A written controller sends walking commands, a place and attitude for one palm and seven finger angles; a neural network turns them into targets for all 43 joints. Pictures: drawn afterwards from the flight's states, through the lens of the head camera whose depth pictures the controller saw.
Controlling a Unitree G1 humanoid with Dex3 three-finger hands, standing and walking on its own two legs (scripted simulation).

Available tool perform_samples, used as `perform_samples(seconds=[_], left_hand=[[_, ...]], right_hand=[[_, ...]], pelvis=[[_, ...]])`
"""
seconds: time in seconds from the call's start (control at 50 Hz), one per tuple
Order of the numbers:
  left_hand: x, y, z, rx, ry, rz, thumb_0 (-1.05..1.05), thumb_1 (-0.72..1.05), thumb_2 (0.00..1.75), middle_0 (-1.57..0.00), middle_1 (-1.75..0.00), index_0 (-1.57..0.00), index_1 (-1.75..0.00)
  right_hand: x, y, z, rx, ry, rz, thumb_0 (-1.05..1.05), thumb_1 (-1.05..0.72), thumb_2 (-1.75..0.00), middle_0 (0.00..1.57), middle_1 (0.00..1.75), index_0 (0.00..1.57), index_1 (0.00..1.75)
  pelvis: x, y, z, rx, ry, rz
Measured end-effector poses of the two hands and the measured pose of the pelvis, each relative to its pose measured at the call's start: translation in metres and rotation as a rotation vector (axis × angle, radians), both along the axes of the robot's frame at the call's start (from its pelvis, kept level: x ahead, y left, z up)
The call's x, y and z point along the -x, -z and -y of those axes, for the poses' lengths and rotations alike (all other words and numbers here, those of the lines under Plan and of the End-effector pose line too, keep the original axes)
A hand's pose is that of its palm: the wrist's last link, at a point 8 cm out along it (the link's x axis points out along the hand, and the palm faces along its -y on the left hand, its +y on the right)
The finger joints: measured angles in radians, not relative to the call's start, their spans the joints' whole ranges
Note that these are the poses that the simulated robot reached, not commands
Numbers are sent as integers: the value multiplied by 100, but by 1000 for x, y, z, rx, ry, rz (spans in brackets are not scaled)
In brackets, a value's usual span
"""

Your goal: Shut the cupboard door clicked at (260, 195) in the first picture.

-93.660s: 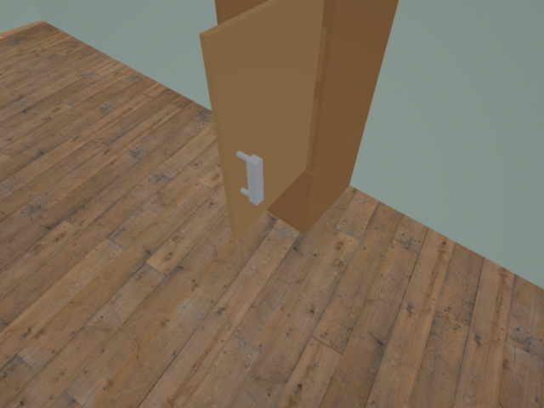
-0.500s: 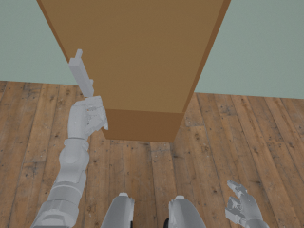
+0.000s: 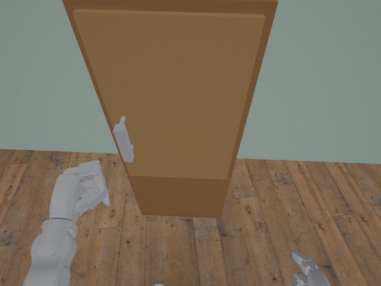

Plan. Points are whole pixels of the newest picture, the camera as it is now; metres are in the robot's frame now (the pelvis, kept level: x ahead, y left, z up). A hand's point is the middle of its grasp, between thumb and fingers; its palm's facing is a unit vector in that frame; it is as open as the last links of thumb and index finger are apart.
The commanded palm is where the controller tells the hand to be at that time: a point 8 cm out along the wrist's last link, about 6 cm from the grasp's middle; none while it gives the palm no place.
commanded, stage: draw the hand back to the body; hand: left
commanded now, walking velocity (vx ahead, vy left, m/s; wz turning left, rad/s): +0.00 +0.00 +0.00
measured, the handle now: (126, 139) +0.53 +0.21 -0.05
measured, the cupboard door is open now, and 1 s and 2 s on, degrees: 0 0 0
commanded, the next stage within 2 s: step back with the hand held close in 1.02 s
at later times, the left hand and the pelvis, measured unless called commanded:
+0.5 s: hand (18, 186) +0.23 +0.26 +0.18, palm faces +0.40 -0.84 -0.36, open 5.0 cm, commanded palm +0.18 +0.30 +0.20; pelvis +0.03 +0.01 +0.05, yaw +1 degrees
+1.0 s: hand (2, 189) +0.21 +0.26 +0.21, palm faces +0.45 -0.80 -0.39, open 7.4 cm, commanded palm +0.17 +0.30 +0.23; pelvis +0.03 +0.00 +0.05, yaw +1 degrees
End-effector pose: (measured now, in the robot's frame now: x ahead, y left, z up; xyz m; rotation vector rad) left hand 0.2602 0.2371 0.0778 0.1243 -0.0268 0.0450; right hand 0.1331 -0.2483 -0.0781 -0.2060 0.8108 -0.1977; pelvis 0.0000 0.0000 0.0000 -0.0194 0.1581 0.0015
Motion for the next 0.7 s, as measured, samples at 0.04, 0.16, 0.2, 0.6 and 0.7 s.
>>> perform_samples(seconds=[0.04,0.16,0.2,0.6,0.7], left_hand=[[8,-10,-8,-67,-51,-33,1,89,90,-121,-140,-122,-141],[31,-36,-24,-158,-169,-82,1,89,90,-108,-126,-108,-126],[36,-45,-28,-167,-197,-79,1,89,90,-103,-120,-103,-121],[76,-139,-70,-313,-405,82,1,89,90,-49,-61,-49,-61],[87,-162,-73,-375,-433,142,1,89,90,-36,-47,-36,-47]], right_hand=[[-8,-10,-2,2,6,29,1,-91,-90,20,30,20,30],[-38,-33,-22,-12,-32,119,1,-91,-90,20,30,20,30],[-46,-39,-30,-21,-55,141,1,-91,-90,20,30,20,30],[-78,-52,-57,-70,-182,164,1,-91,-90,20,30,21,30],[-78,-50,-49,-68,-170,159,1,-91,-90,20,30,21,30]], pelvis=[[-2,-6,-2,-1,-4,22],[-7,-23,-8,-2,-11,91],[-9,-28,-10,-4,-12,111],[-31,-50,-11,-13,-14,201],[-33,-51,-8,-15,-13,204]])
